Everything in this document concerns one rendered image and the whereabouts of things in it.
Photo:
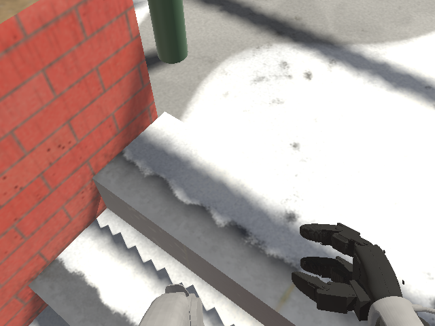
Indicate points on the stairs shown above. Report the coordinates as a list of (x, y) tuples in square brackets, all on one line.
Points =
[(112, 272)]

